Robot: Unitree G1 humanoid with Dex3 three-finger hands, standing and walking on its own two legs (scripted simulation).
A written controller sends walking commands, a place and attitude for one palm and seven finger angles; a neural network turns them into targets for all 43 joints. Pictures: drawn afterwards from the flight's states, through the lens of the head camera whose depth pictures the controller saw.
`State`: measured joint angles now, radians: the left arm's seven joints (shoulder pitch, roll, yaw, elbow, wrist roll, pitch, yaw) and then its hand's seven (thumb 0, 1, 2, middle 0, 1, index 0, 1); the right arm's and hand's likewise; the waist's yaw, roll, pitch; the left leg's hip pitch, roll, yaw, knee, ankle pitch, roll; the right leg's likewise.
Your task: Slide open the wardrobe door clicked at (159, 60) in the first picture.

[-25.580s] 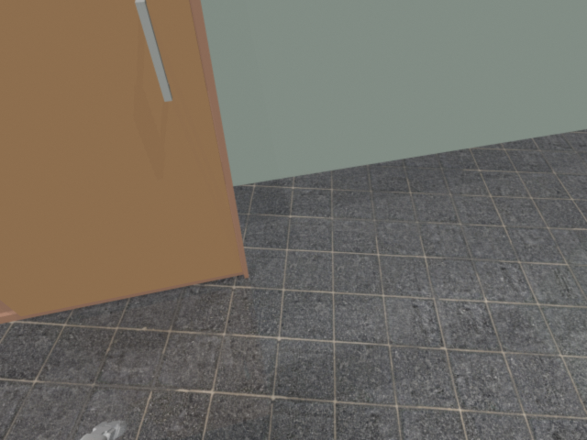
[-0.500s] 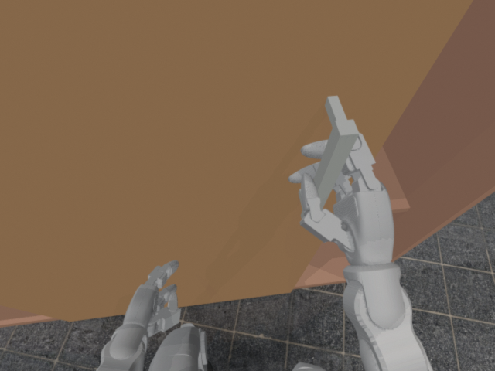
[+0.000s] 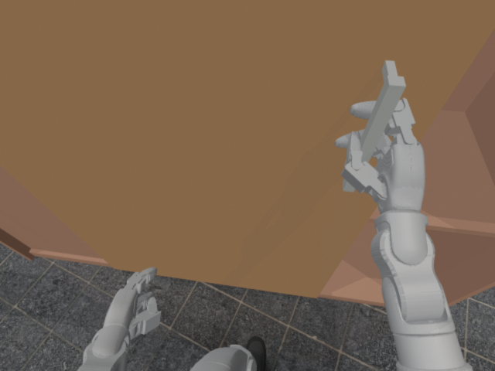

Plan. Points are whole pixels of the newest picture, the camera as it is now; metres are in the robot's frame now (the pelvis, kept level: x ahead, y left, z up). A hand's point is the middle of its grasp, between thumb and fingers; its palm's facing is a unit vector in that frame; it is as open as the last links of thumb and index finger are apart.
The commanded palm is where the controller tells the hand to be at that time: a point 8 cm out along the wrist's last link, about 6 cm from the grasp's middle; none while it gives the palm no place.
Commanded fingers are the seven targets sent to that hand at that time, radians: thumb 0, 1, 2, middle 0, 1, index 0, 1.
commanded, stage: step sideways, sliding the door along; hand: right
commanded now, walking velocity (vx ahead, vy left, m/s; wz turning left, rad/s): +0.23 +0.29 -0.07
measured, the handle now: (366, 135) +0.41 -0.11 +0.17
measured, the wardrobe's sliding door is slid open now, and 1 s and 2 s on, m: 0.39 0.47 0.47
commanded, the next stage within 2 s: stop walking and hold the door there in 0.64 s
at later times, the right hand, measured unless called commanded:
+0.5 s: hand (283, 154) +0.36 +0.00 +0.17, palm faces +0.21 +0.98 -0.06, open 6.0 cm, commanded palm +0.33 +0.02 +0.18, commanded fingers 0.00 -0.90 -0.90 0.45 1.40 0.45 1.40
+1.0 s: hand (285, 150) +0.37 +0.00 +0.17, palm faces +0.52 +0.82 -0.25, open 6.1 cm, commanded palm +0.33 -0.03 +0.15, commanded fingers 0.00 -0.90 -0.90 0.45 1.40 0.45 1.40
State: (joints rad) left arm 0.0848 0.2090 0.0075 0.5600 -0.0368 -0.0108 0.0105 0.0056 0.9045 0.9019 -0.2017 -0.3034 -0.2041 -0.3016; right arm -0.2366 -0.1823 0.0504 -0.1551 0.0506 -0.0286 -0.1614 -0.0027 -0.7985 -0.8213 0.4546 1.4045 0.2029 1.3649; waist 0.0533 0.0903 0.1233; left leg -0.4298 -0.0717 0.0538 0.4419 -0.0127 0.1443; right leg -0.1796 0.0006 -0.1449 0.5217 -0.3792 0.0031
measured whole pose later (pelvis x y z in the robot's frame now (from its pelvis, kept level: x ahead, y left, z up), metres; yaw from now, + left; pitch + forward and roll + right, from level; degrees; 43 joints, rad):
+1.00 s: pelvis +0.01 +0.30 +0.01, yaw -7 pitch -2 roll -1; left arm 0.10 0.28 0.01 0.68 -0.05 -0.02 0.08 0.01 0.90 0.90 -0.20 -0.30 -0.20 -0.30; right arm -0.48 -0.38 -0.30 0.37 0.04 -0.07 -0.13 -0.06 -0.68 -0.86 0.45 1.40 0.29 1.36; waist -0.02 -0.04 0.16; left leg -0.27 0.07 0.02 0.58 -0.27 -0.02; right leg -0.32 0.02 -0.10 0.70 -0.44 0.02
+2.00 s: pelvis -0.01 +0.31 +0.01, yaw +0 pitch +0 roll +1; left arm 0.24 0.29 0.00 0.72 -0.04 -0.02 0.10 0.01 0.90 0.90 -0.21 -0.30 -0.20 -0.30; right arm -0.50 -0.49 -0.35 0.74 0.02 -0.18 -0.14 -0.06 -0.72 -0.82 0.44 1.40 0.26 1.38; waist 0.00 -0.05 -0.01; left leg -0.25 0.00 0.03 0.46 -0.21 0.00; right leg -0.29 -0.04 -0.17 0.49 -0.20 -0.05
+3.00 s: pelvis -0.09 +0.19 +0.01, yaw +3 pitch -3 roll +1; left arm 0.25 0.23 -0.04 0.71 -0.04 -0.08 0.08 0.01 0.90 0.90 -0.20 -0.30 -0.20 -0.30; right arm -0.70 -0.36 -0.18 0.66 0.07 -0.09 -0.11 -0.01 -0.80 -0.84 0.44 1.38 0.21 1.38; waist -0.01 -0.01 0.13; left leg -0.29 0.00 0.04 0.64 -0.40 -0.01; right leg -0.30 -0.05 -0.05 0.52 -0.17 -0.01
